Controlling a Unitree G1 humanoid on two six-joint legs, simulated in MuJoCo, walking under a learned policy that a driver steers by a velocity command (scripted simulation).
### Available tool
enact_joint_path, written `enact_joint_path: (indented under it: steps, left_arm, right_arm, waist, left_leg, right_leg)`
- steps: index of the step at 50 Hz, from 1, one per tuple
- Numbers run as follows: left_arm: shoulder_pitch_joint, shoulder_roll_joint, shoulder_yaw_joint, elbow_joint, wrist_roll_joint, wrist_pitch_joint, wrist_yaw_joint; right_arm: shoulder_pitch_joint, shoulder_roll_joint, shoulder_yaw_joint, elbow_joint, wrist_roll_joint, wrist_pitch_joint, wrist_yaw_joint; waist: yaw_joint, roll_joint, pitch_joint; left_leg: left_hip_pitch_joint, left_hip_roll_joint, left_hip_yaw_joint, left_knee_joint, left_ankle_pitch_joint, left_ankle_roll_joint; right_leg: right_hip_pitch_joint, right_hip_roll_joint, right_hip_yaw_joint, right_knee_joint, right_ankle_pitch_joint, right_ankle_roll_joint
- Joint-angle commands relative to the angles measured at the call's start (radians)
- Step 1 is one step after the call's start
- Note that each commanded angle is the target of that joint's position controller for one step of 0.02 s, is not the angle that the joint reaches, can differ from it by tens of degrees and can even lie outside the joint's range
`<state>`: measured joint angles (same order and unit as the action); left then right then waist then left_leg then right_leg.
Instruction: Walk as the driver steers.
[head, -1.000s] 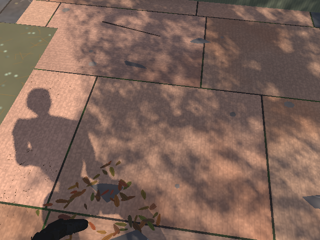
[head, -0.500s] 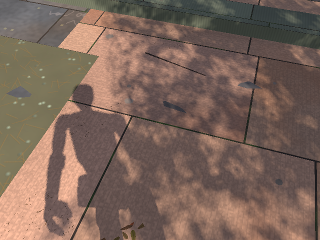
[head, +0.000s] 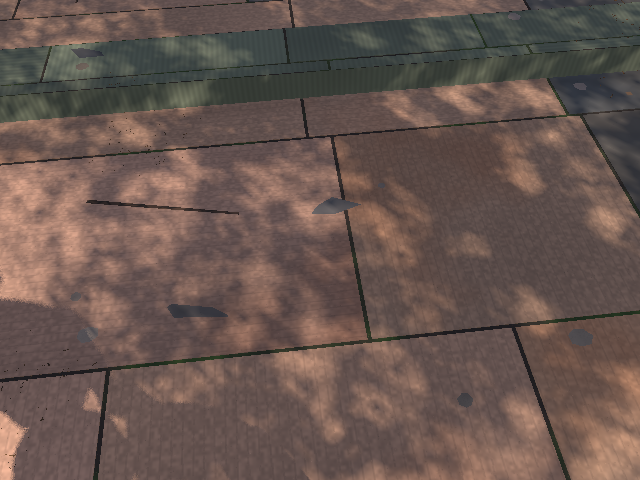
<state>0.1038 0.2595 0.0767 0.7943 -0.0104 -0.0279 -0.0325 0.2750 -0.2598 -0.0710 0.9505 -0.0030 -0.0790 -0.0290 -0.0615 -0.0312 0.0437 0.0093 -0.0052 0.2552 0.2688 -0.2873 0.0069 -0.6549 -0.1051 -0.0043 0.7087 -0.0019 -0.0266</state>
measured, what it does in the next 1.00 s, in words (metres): walks ahead, turning right: right foot, then left foot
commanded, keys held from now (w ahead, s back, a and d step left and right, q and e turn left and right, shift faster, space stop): e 0.30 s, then no key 0.70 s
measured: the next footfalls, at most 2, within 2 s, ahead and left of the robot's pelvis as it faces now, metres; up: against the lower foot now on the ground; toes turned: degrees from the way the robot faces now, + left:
right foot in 0.10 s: +0.22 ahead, -0.12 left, +0.00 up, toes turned -10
left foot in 0.60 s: +0.25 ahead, +0.11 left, +0.00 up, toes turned -17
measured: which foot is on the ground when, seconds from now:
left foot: down 0.00-0.08, up 0.10-0.58, down 0.60-1.00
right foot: up 0.00-0.08, down 0.10-1.00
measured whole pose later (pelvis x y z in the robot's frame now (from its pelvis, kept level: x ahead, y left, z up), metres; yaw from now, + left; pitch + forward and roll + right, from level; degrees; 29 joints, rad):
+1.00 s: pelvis +0.19 +0.00 -0.01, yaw -16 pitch -1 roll +0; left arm 0.18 0.24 0.05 0.76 0.01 0.01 0.01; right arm 0.18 -0.24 -0.03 0.83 -0.01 -0.03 -0.01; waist -0.01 0.01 0.03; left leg -0.22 0.00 -0.01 0.55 -0.32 -0.01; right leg -0.28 0.06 0.09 0.56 -0.27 -0.02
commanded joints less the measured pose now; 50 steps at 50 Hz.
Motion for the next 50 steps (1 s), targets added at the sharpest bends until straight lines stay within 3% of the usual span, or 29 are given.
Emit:
enact_joint_path:
  steps: [1, 3, 4, 5, 6, 7, 8, 9, 10, 11, 13, 16, 20, 23, 26, 28, 29, 30, 31, 32, 33, 35, 37, 39, 44, 50]
  left_arm:
    - [-0.018, 0.063, 0.015, -0.092, 0.004, -0.002, -0.022]
    - [0.101, 0.118, 0.042, -0.078, 0.002, -0.001, -0.026]
    - [0.22, 0.169, 0.068, -0.047, 0.001, -0.005, -0.016]
    - [0.269, 0.266, 0.094, -0.047, 0.006, -0.002, 0.011]
    - [0.203, 0.342, 0.093, -0.087, 0.028, -0.001, 0.02]
    - [0.222, 0.286, 0.078, -0.116, 0.026, -0.003, 0.006]
    - [0.159, 0.239, 0.065, -0.13, 0.016, -0.009, 0.002]
    - [0.098, 0.198, 0.055, -0.132, -0.005, -0.009, 0.007]
    - [0.052, 0.165, 0.045, -0.14, -0.01, -0.003, 0.014]
    - [0.031, 0.156, 0.042, -0.148, 0.002, 0.001, 0.02]
    - [0.031, 0.173, 0.046, -0.159, 0.02, 0.003, 0.029]
    - [0.055, 0.192, 0.052, -0.163, 0.01, 0.008, 0.048]
    - [0.05, 0.169, 0.037, -0.167, 0.012, 0.026, 0.065]
    - [0.05, 0.16, 0.029, -0.162, 0.023, 0.033, 0.066]
    - [0.061, 0.148, 0.017, -0.154, 0.028, 0.039, 0.059]
    - [0.05, 0.127, 0.003, -0.15, 0.02, 0.044, 0.056]
    - [0.067, 0.114, -0.004, -0.142, 0.015, 0.045, 0.056]
    - [0.103, 0.096, -0.011, -0.138, 0.021, 0.04, 0.057]
    - [0.169, 0.08, -0.012, -0.138, 0.03, 0.031, 0.052]
    - [0.116, 0.097, -0.007, -0.154, 0.03, 0.024, 0.049]
    - [0.082, 0.125, 0.0, -0.151, 0.03, 0.023, 0.049]
    - [0.031, 0.099, -0.002, -0.15, 0.033, 0.039, 0.046]
    - [0.042, 0.08, -0.006, -0.149, 0.034, 0.052, 0.04]
    - [0.055, 0.095, 0.0, -0.135, 0.022, 0.05, 0.038]
    - [0.054, 0.082, -0.003, -0.114, 0.025, 0.03, 0.042]
    - [0.061, 0.083, -0.004, -0.092, 0.021, 0.028, 0.049]
  right_arm:
    - [-0.06, -0.2, -0.044, -0.07, 0.025, 0.012, -0.016]
    - [-0.095, -0.216, -0.053, -0.088, 0.041, 0.028, -0.022]
    - [-0.101, -0.198, -0.047, -0.095, 0.041, 0.034, -0.019]
    - [-0.045, -0.146, -0.028, -0.11, 0.002, 0.028, -0.011]
    - [0.071, -0.05, 0.003, -0.137, -0.04, 0.016, 0.004]
    - [0.03, -0.126, -0.008, -0.133, -0.003, 0.004, 0.018]
    - [-0.063, -0.148, -0.015, -0.162, 0.029, 0.004, 0.019]
    - [-0.097, -0.142, -0.015, -0.162, 0.02, 0.011, 0.006]
    - [-0.106, -0.152, -0.021, -0.157, 0.002, 0.025, -0.009]
    - [-0.098, -0.164, -0.028, -0.161, -0.003, 0.04, -0.014]
    - [-0.079, -0.142, -0.027, -0.167, -0.011, 0.055, -0.019]
    - [-0.092, -0.121, -0.02, -0.177, -0.012, 0.062, -0.028]
    - [-0.136, -0.116, -0.015, -0.192, -0.004, 0.074, -0.029]
    - [-0.159, -0.113, -0.011, -0.202, 0.0, 0.068, -0.024]
    - [-0.15, -0.115, -0.009, -0.204, 0.005, 0.052, -0.013]
    - [-0.108, -0.099, -0.005, -0.192, 0.005, 0.041, 0.0]
    - [-0.088, -0.099, -0.003, -0.186, -0.002, 0.036, 0.008]
    - [-0.073, -0.15, -0.01, -0.189, -0.021, 0.032, 0.01]
    - [-0.099, -0.226, -0.024, -0.2, -0.03, 0.037, 0.007]
    - [-0.124, -0.163, -0.011, -0.189, -0.034, 0.04, 0.009]
    - [-0.156, -0.119, 0.001, -0.202, -0.027, 0.038, 0.012]
    - [-0.137, -0.136, -0.002, -0.194, -0.011, 0.034, 0.014]
    - [-0.122, -0.122, 0.006, -0.185, -0.014, 0.029, 0.014]
    - [-0.107, -0.12, 0.008, -0.188, -0.017, 0.031, 0.015]
    - [-0.082, -0.106, 0.014, -0.185, -0.008, 0.035, 0.008]
    - [-0.087, -0.096, 0.019, -0.174, -0.008, 0.043, 0.013]
  waist:
    - [0.05, 0.115, -0.02]
    - [0.121, 0.124, -0.088]
    - [0.181, 0.082, -0.15]
    - [0.177, -0.085, -0.221]
    - [0.048, -0.247, -0.351]
    - [0.124, -0.107, -0.497]
    - [0.121, -0.049, -0.371]
    - [0.094, 0.021, -0.252]
    - [0.069, 0.025, -0.187]
    - [0.043, -0.001, -0.167]
    - [0.028, -0.033, -0.177]
    - [0.037, -0.042, -0.204]
    - [0.063, -0.076, -0.188]
    - [0.082, -0.101, -0.156]
    - [0.092, -0.108, -0.15]
    - [0.059, -0.095, -0.149]
    - [0.043, -0.078, -0.142]
    - [0.059, -0.009, -0.149]
    - [0.132, 0.19, -0.149]
    - [0.118, 0.279, -0.127]
    - [0.105, 0.232, -0.115]
    - [0.078, 0.203, -0.105]
    - [0.082, 0.176, -0.089]
    - [0.067, 0.104, -0.057]
    - [0.048, 0.011, -0.087]
    - [0.05, 0.005, -0.083]
  left_leg:
    - [-0.01, 0.283, -0.05, 0.06, 0.775, 0.116]
    - [0.007, 0.272, -0.044, 0.257, 0.9, 0.085]
    - [-0.038, 0.221, -0.025, 0.448, 0.81, 0.042]
    - [-0.259, 0.151, -0.02, 0.739, 0.374, -0.029]
    - [-0.595, -0.039, -0.14, 1.091, -0.454, -0.092]
    - [-0.632, -0.028, -0.341, 1.176, -0.439, -0.073]
    - [-0.697, 0.005, -0.344, 1.152, -0.333, -0.051]
    - [-0.711, 0.045, -0.334, 1.072, -0.243, -0.048]
    - [-0.674, 0.073, -0.337, 0.998, -0.187, -0.049]
    - [-0.607, 0.08, -0.342, 0.953, -0.155, -0.046]
    - [-0.548, 0.057, -0.331, 0.896, -0.112, -0.052]
    - [-0.57, 0.043, -0.339, 0.786, -0.065, -0.077]
    - [-0.555, 0.055, -0.343, 0.665, 0.008, -0.096]
    - [-0.502, 0.055, -0.334, 0.566, 0.003, -0.095]
    - [-0.427, 0.044, -0.314, 0.456, -0.043, -0.078]
    - [-0.323, 0.028, -0.29, 0.271, 0.031, -0.051]
    - [-0.242, 0.036, -0.294, 0.141, 0.154, -0.029]
    - [-0.163, 0.132, -0.377, 0.111, 0.275, 0.008]
    - [-0.122, 0.271, -0.506, 0.121, 0.487, 0.094]
    - [-0.214, 0.318, -0.577, 0.087, 0.4, 0.179]
    - [-0.238, 0.278, -0.548, 0.078, 0.321, 0.166]
    - [-0.254, 0.193, -0.468, 0.098, 0.204, 0.09]
    - [-0.315, 0.147, -0.415, 0.104, 0.076, 0.044]
    - [-0.309, 0.095, -0.352, 0.135, 0.023, 0.011]
    - [-0.247, 0.07, -0.317, 0.204, 0.135, 0.012]
    - [-0.238, 0.06, -0.311, 0.205, 0.145, 0.009]
  right_leg:
    - [0.101, 0.052, -0.062, -0.059, -0.059, -0.029]
    - [0.242, 0.114, -0.095, -0.113, -0.117, -0.073]
    - [0.41, 0.154, -0.094, -0.215, -0.006, -0.106]
    - [0.648, 0.01, 0.113, -0.214, 0.41, -0.164]
    - [0.915, -0.236, 0.554, -0.171, 0.748, -0.384]
    - [0.918, -0.268, 0.643, -0.27, 0.544, -0.424]
    - [0.821, -0.222, 0.536, -0.312, 0.372, -0.372]
    - [0.683, -0.166, 0.445, -0.34, 0.236, -0.309]
    - [0.552, -0.129, 0.392, -0.365, 0.159, -0.272]
    - [0.454, -0.102, 0.366, -0.386, 0.122, -0.256]
    - [0.383, -0.07, 0.335, -0.398, 0.167, -0.252]
    - [0.406, -0.059, 0.325, -0.385, 0.16, -0.243]
    - [0.388, -0.038, 0.332, -0.398, -0.095, -0.21]
    - [0.368, -0.036, 0.349, -0.402, -0.189, -0.206]
    - [0.392, -0.05, 0.375, -0.362, -0.122, -0.206]
    - [0.397, -0.035, 0.373, -0.311, -0.056, -0.179]
    - [0.377, -0.008, 0.358, -0.288, -0.047, -0.144]
    - [0.334, 0.038, 0.316, -0.224, -0.109, -0.09]
    - [0.258, 0.157, 0.19, -0.115, -0.325, -0.039]
    - [0.27, 0.163, 0.122, -0.125, -0.392, -0.004]
    - [0.321, 0.14, 0.119, -0.133, -0.349, 0.009]
    - [0.386, 0.133, 0.117, -0.19, -0.213, 0.011]
    - [0.463, 0.109, 0.136, -0.221, -0.137, -0.004]
    - [0.429, 0.102, 0.15, -0.222, -0.13, -0.037]
    - [0.42, 0.082, 0.175, -0.232, -0.05, -0.037]
    - [0.436, 0.078, 0.18, -0.227, -0.03, -0.033]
